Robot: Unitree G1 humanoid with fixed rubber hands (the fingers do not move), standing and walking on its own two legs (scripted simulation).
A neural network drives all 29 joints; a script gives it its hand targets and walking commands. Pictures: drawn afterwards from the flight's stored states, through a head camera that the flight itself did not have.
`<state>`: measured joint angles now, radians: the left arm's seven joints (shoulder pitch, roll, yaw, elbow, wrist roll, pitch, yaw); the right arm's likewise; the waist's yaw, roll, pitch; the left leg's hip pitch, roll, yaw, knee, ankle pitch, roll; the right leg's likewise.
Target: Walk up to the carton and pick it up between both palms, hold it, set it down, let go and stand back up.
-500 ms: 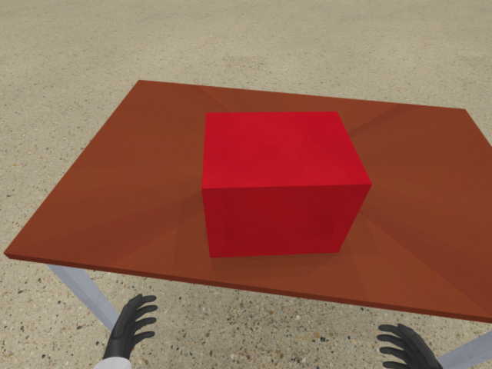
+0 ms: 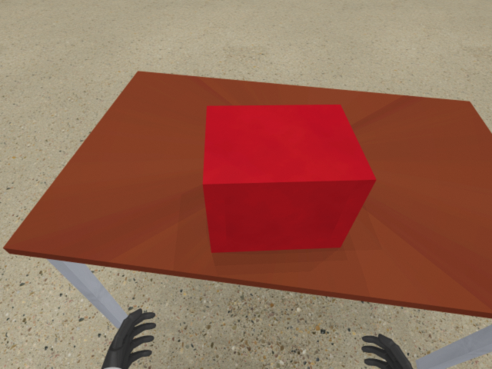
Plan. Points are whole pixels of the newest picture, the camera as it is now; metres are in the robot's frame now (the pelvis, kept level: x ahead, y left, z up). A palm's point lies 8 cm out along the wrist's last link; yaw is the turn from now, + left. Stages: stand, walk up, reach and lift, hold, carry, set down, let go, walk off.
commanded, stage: set down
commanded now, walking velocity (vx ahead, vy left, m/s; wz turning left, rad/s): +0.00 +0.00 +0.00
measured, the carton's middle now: (275, 178) +0.50 +0.00 +0.01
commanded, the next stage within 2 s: let go in 0.22 s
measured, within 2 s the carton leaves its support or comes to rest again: neither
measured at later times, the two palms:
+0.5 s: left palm (120, 363) +0.15 +0.23 -0.07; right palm out of the picture +0.15 -0.22 -0.08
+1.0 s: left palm out of the picture +0.12 +0.28 -0.08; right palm out of the picture +0.15 -0.27 -0.08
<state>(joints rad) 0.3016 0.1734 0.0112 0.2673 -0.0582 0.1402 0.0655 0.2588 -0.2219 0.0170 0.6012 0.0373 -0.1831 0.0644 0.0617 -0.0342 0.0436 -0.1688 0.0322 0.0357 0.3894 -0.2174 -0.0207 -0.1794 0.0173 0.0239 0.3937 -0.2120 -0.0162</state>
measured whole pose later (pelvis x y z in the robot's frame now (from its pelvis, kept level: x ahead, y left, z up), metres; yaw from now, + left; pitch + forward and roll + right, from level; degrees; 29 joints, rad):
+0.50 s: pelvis +0.00 +0.00 +0.00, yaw +0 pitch +0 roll +0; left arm 0.26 0.19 0.01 0.33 -0.04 0.16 0.03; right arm 0.23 -0.19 0.02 0.70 0.00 -0.22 0.02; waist 0.06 -0.03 0.06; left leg -0.16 0.03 0.04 0.39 -0.22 -0.02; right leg -0.17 0.02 0.02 0.39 -0.22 -0.01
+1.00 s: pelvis +0.01 +0.00 +0.00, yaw +0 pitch +0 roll +0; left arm 0.26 0.34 0.01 0.61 0.03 0.02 0.02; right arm 0.20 -0.34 0.01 0.76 -0.03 -0.05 0.02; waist 0.06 -0.03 0.00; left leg -0.16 0.03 0.04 0.39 -0.23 -0.01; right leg -0.17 0.01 0.02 0.40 -0.23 -0.01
